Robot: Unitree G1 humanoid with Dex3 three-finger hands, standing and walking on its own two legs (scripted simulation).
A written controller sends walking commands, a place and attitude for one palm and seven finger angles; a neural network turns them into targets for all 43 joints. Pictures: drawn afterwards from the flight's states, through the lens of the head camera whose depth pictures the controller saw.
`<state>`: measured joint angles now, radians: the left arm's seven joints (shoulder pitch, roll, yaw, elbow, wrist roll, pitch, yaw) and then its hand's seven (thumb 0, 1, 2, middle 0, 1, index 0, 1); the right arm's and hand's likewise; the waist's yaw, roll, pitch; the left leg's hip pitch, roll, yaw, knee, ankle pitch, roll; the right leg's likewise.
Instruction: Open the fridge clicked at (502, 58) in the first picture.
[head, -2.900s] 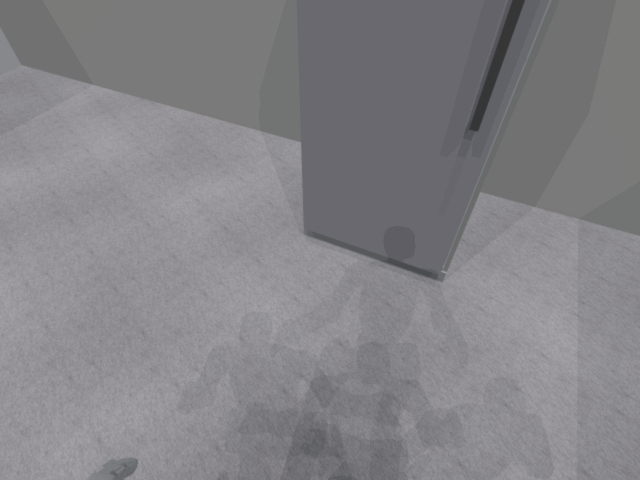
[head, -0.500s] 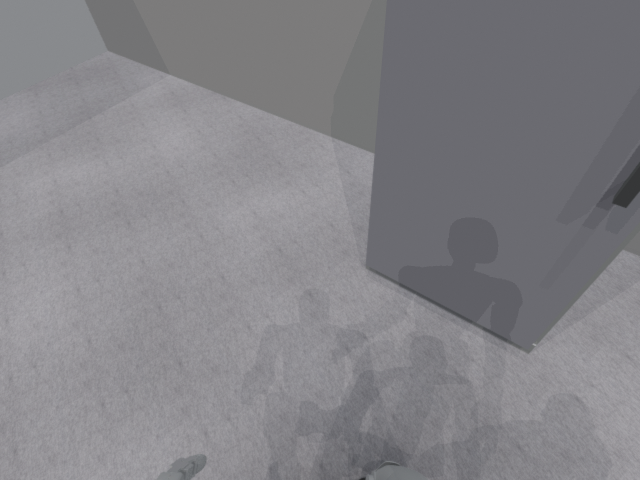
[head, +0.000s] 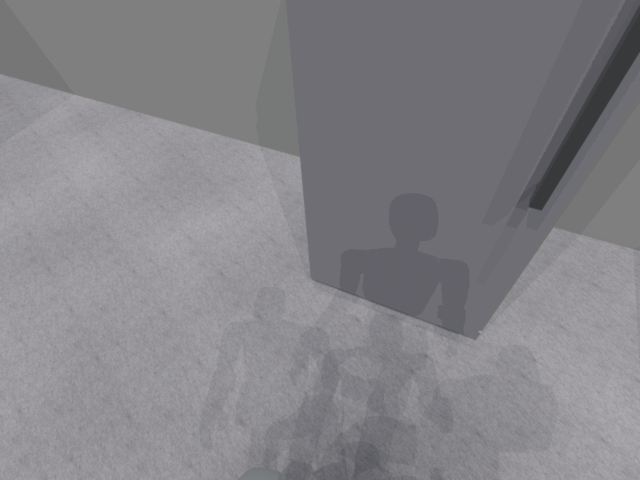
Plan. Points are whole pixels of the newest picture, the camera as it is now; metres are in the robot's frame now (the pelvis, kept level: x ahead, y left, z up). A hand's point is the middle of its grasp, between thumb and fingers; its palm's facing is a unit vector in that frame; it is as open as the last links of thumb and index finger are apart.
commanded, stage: turn to face it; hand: right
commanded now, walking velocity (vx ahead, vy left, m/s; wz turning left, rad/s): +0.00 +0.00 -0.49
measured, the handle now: (604, 81) +0.63 -0.32 +0.18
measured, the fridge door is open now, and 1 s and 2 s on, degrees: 0 0 0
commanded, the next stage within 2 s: take the last steps up to it in 0.42 s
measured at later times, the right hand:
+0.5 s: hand out of the picture +0.02 -0.13 -0.15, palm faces +0.25 +0.92 -0.30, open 7.4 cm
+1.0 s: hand out of the picture -0.14 -0.12 -0.18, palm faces +0.42 +0.89 -0.15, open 7.4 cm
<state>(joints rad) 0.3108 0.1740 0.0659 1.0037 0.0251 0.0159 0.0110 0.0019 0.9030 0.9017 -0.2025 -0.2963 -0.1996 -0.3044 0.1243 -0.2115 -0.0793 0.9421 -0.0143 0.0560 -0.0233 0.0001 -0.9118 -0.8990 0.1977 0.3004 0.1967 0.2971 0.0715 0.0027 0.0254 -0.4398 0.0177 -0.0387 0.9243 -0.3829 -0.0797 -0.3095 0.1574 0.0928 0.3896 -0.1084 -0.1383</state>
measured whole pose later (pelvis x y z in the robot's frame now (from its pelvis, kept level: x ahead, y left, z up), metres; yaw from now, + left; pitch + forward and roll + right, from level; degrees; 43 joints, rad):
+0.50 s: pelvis +0.01 +0.09 +0.00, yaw -13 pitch +0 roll -2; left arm 0.20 0.27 0.09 0.95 0.02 0.06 -0.01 0.00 0.90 0.90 -0.20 -0.30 -0.20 -0.30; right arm 0.24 -0.20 -0.04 0.93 -0.01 0.02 -0.03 0.00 -0.91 -0.90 0.20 0.30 0.20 0.30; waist 0.02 -0.02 0.05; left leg -0.17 0.00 0.03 0.46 -0.29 0.05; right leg -0.50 0.07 0.07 1.07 -0.38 0.04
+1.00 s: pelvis +0.04 -0.01 -0.01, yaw -18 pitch +0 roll +0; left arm 0.12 0.14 0.01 0.99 0.02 -0.04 -0.01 0.00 0.90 0.90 -0.20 -0.30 -0.20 -0.30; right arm 0.50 -0.18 -0.04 1.16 -0.03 0.02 -0.01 0.00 -0.91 -0.90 0.20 0.30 0.20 0.30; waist -0.08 0.06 0.03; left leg -0.27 0.08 0.06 0.89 -0.48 0.00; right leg -0.20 0.00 -0.13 0.53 -0.33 -0.06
